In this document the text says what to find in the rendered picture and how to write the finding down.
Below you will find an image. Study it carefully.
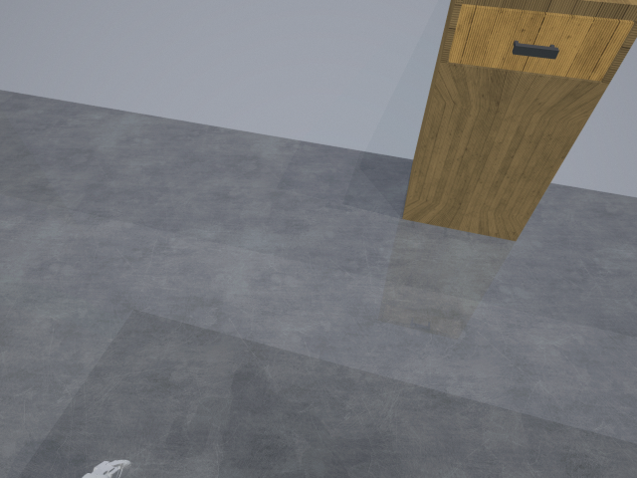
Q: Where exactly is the handle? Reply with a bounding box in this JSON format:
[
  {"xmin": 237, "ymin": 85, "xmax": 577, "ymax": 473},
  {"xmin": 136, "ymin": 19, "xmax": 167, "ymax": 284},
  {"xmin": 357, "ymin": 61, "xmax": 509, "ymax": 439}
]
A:
[{"xmin": 513, "ymin": 41, "xmax": 559, "ymax": 59}]

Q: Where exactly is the drawer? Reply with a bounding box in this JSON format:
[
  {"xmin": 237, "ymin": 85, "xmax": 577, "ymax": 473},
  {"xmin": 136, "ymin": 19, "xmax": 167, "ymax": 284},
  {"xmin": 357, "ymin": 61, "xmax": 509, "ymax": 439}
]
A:
[{"xmin": 449, "ymin": 4, "xmax": 634, "ymax": 81}]

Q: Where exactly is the cabinet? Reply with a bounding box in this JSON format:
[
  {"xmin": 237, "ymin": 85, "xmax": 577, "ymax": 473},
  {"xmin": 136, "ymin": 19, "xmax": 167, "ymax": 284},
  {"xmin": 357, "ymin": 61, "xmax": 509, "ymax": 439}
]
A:
[{"xmin": 402, "ymin": 0, "xmax": 637, "ymax": 241}]

